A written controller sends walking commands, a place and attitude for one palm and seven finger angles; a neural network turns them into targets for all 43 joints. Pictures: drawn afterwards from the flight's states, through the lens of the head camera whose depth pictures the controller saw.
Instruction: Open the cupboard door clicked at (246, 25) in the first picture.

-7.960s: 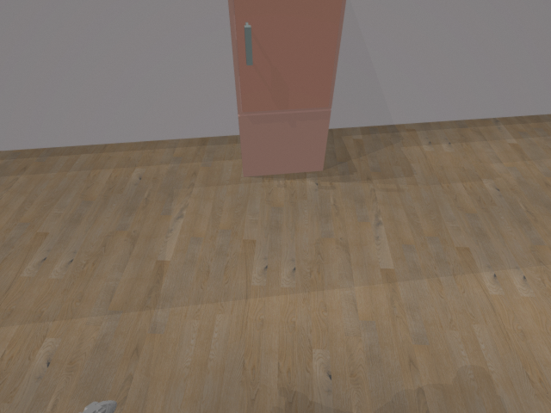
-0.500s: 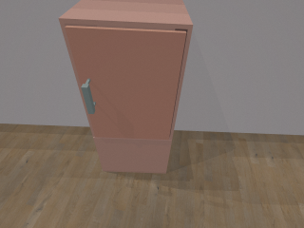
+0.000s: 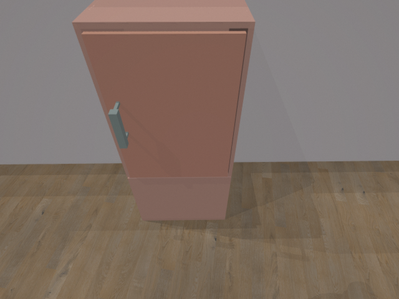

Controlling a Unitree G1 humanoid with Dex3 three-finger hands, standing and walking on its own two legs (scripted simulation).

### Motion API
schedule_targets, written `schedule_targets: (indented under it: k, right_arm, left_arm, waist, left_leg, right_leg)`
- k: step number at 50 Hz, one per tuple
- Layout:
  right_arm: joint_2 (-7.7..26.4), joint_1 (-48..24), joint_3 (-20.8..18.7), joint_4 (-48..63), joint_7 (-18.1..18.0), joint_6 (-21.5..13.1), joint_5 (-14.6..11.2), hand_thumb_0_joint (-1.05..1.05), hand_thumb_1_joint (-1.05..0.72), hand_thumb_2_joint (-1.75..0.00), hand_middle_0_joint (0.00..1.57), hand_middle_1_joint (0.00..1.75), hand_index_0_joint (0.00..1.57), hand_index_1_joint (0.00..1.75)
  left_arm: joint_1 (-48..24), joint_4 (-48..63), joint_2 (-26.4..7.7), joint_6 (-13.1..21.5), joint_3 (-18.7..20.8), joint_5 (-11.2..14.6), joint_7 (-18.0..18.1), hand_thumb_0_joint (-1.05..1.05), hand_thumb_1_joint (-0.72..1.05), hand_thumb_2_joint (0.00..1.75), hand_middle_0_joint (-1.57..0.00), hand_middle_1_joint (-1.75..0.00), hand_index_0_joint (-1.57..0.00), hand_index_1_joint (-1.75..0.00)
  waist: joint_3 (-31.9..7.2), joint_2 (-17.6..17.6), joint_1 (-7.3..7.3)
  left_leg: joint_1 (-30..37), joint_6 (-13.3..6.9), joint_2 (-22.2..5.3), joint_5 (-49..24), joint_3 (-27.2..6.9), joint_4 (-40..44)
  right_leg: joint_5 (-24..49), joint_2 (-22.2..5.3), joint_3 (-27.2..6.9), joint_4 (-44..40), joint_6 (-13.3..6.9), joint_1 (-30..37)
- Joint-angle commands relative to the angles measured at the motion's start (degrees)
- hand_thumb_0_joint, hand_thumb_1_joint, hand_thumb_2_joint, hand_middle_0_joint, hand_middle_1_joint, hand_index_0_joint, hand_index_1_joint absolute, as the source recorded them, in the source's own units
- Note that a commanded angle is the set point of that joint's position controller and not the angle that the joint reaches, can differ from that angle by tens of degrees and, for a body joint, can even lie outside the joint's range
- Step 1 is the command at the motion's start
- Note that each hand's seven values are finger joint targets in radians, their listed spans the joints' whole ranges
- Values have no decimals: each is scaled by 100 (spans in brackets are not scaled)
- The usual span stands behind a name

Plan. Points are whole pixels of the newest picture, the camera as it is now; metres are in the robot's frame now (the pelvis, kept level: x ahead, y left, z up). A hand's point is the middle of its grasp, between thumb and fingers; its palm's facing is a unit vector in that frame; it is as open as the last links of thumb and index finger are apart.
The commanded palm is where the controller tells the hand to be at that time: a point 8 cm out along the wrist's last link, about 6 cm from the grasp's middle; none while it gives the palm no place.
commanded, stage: shuffle to correct the standing spot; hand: left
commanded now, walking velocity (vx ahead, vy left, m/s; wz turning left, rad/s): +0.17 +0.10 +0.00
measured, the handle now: (120, 125) +0.63 +0.28 -0.03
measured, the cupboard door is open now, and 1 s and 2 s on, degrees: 0 0 0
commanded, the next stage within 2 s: come to a stop and stand still in 0.26 s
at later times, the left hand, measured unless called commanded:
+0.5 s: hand out of the picture +0.07 +0.26 -0.19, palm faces +0.08 -0.98 -0.19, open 7.4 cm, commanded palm none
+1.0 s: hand out of the picture +0.17 +0.28 -0.18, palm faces +0.02 -0.98 -0.18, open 7.3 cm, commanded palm none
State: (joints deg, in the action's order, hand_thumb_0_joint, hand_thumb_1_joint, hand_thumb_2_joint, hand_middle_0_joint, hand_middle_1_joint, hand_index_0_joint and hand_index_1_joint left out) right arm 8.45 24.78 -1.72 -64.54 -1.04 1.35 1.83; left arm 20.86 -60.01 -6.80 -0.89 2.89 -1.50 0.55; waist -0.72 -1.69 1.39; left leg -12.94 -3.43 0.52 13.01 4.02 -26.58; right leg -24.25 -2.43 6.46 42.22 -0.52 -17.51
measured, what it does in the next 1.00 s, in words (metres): steps to the left: left foot, then right foot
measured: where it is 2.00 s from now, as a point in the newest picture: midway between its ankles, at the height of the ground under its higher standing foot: outside the picture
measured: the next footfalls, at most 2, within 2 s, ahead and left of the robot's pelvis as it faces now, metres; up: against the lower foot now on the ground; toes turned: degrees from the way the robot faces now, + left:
left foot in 0.36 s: +0.15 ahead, +0.18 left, +0.00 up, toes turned +4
right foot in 0.64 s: +0.09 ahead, -0.04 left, +0.00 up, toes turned -2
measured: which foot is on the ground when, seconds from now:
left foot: down 0.00-0.04, up 0.06-0.34, down 0.36-1.00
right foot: down 0.00-0.36, up 0.38-0.62, down 0.64-1.00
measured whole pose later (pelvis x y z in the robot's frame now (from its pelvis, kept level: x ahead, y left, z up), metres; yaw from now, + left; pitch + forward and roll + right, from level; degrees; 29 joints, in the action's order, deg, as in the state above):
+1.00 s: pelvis +0.10 +0.11 +0.00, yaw -1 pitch -1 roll -1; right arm 7.7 13.6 -1.9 -61.4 -2.6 0.8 1.6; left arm 10.7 -56.6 -9.4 -2.6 2.5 -1.1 1.8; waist 3.7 1.2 0.8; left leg -13.8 -4.5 0.5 15.4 6.6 -29.5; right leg -23.9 -1.8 2.0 40.2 0.2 -16.0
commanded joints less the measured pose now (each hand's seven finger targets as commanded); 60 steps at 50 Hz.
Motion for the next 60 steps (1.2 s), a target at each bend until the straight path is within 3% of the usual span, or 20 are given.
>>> schedule_targets:
  k: [1, 2, 3, 4, 9, 15, 16, 18, 19, 23, 28, 31, 34, 37, 41, 43, 45, 52, 55, 60]
  right_arm:
    - [366, -122, -56, 399, -14, -104, -122, 0, -90, -90, 20, 30, 20, 30]
    - [249, -274, -59, 583, 17, -126, -109, 0, -90, -90, 20, 30, 20, 30]
    - [501, -508, -133, 671, 53, -112, -5, 0, -90, -90, 20, 30, 20, 30]
    - [387, -358, -162, 693, 114, -119, -1, 0, -90, -90, 20, 30, 20, 30]
    - [292, -585, -167, 781, 241, -135, -53, 0, -90, -90, 20, 30, 20, 30]
    - [321, -467, -139, 798, 245, -294, -76, 0, -90, -90, 20, 30, 20, 30]
    - [582, -85, -174, 699, 200, -333, -63, 0, -90, -90, 20, 30, 20, 30]
    - [1538, 841, -412, 559, 77, -326, 0, 0, -90, -90, 20, 30, 20, 30]
    - [1561, 656, -391, 578, 48, -259, -12, 0, -90, -90, 20, 30, 20, 30]
    - [707, -975, -40, 869, -37, -368, -14, 0, -90, -90, 20, 30, 20, 30]
    - [959, -919, -156, 698, -152, -242, -64, 0, -90, -90, 20, 30, 20, 30]
    - [865, -933, -231, 685, -159, -142, -108, 0, -90, -90, 20, 30, 20, 30]
    - [303, -843, -173, 680, -114, -30, -154, 0, -90, -90, 20, 30, 20, 30]
    - [266, -863, -194, 665, -124, 42, -143, 0, -90, -90, 20, 30, 20, 30]
    - [255, -556, -149, 533, -121, -24, -147, 0, -90, -90, 20, 30, 20, 30]
    - [740, -614, -183, 601, -140, -131, -62, 0, -90, -90, 20, 30, 20, 30]
    - [733, -1089, -159, 635, -144, -137, -42, 0, -90, -90, 20, 30, 20, 30]
    - [745, -874, -148, 463, -142, -202, -108, 0, -90, -90, 20, 30, 20, 30]
    - [563, -830, -108, 392, -92, -211, -157, 0, -90, -90, 20, 30, 20, 30]
    - [619, -920, -76, 263, -34, -154, -139, 0, -90, -90, 20, 30, 20, 30]
  left_arm:
    - [1292, -94, -469, 221, 63, -24, 151, 0, 90, 90, -20, -30, -20, -30]
    - [1418, -68, -1019, 268, 157, 4, 229, 0, 90, 90, -20, -30, -20, -30]
    - [1172, 9, -936, 289, 162, 45, 256, 0, 90, 90, -20, -30, -20, -30]
    - [721, 124, -974, 309, 200, 35, 226, 0, 90, 90, -20, -30, -20, -30]
    - [228, 192, -706, 466, 141, -21, 207, 0, 90, 90, -20, -30, -20, -30]
    - [318, 130, -1017, 340, 229, -33, 106, 0, 90, 90, -20, -30, -20, -30]
    - [361, 140, -896, 300, 192, -30, 84, 0, 90, 90, -20, -30, -20, -30]
    - [233, 449, -369, 230, 82, 2, 46, 0, 90, 90, -20, -30, -20, -30]
    - [11, 572, -363, 213, 60, -17, 52, 0, 90, 90, -20, -30, -20, -30]
    - [290, 188, -201, 137, -51, 39, 52, 0, 90, 90, -20, -30, -20, -30]
    - [420, 179, -387, -13, -57, 42, 98, 0, 90, 90, -20, -30, -20, -30]
    - [364, 388, -653, -15, 24, -33, 111, 0, 90, 90, -20, -30, -20, -30]
    - [-49, 575, -1035, 28, 48, -26, 147, 0, 90, 90, -20, -30, -20, -30]
    - [-376, 693, -962, 14, 77, -29, 218, 0, 90, 90, -20, -30, -20, -30]
    - [-639, 736, -994, -12, 115, 48, 217, 0, 90, 90, -20, -30, -20, -30]
    - [-489, 817, -620, -42, 49, 100, 179, 0, 90, 90, -20, -30, -20, -30]
    - [-636, 673, -619, -125, 33, 61, 198, 0, 90, 90, -20, -30, -20, -30]
    - [-471, 322, -529, 21, -68, 77, 149, 0, 90, 90, -20, -30, -20, -30]
    - [-380, 189, -694, 77, -87, 79, 202, 0, 90, 90, -20, -30, -20, -30]
    - [-334, 10, -650, 81, -153, 57, 190, 0, 90, 90, -20, -30, -20, -30]
  waist:
    - [951, 1191, -584]
    - [1028, 1871, -593]
    - [1297, 790, -443]
    - [1000, 408, -184]
    - [1067, 1069, -74]
    - [575, 826, -47]
    - [321, 306, 97]
    - [-93, -1960, 414]
    - [178, -1358, 381]
    - [412, -429, -261]
    - [-9, -157, -229]
    - [135, 292, -237]
    - [106, 1157, -68]
    - [-32, 1017, -69]
    - [-208, 595, 70]
    - [-172, -890, -98]
    - [190, -1328, -168]
    - [-124, -122, -168]
    - [-81, 90, -87]
    - [251, 395, -66]
  left_leg:
    - [-2369, 8, -235, 1713, -322, -628]
    - [-2869, 216, -41, 1673, -40, -1836]
    - [-2666, 194, -364, 1244, -460, -2502]
    - [-2497, 215, -340, 952, -372, -2889]
    - [-2095, 356, -629, 339, -228, -2445]
    - [83, 369, -157, -275, 472, -298]
    - [754, 344, -224, -207, 331, -1]
    - [1531, -491, -2098, 307, -2333, 1148]
    - [1025, -784, -2314, 913, -2447, 1413]
    - [-676, -483, -1703, -991, -938, 1356]
    - [-137, -543, -1836, -2485, -743, 642]
    - [-459, -108, -1320, -1536, -469, -30]
    - [-630, 342, -292, 753, 167, -1168]
    - [-860, 388, -258, 1420, -27, -1997]
    - [-18, 425, -377, -112, -111, -103]
    - [338, -130, -1531, -2445, -1379, 581]
    - [-367, -597, -1785, -2162, -1512, 1075]
    - [762, -267, -1237, -2674, -932, 505]
    - [439, 127, -819, -1497, -658, 569]
    - [397, 193, -757, -277, -629, 913]
  right_leg:
    - [-520, -1008, -1428, -2808, -377, 2018]
    - [-997, -2382, -3194, -3678, -897, 1827]
    - [-1126, -2485, -3134, -3789, -1096, 1050]
    - [-870, -2236, -2761, -3619, -1123, 984]
    - [1312, -1561, -1027, -3185, -759, 783]
    - [1313, -1112, -422, -2077, -395, 224]
    - [1221, -880, -266, -1312, -298, 18]
    - [-1394, 136, 271, 1450, 75, -1532]
    - [-1289, -105, -232, 2190, -66, -1710]
    - [156, -486, -540, 1303, 107, -339]
    - [693, -141, -313, -625, 152, 442]
    - [2147, -309, -752, -1694, -16, 694]
    - [4408, -1399, -1499, -1890, -827, 505]
    - [4849, -1331, -1291, -1846, -1151, 794]
    - [3960, -1052, -1129, -1244, -823, 687]
    - [1637, -157, -493, -687, -60, 127]
    - [-180, -24, -563, 120, 80, 325]
    - [1142, -86, -503, -1745, 131, 653]
    - [2166, -471, -903, -2008, -36, 967]
    - [1335, -413, -845, -2252, 44, 644]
